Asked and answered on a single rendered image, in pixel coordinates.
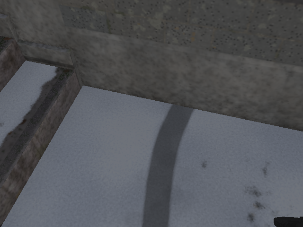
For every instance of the right robot hand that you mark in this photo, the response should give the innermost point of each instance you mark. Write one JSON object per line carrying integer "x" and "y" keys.
{"x": 288, "y": 222}

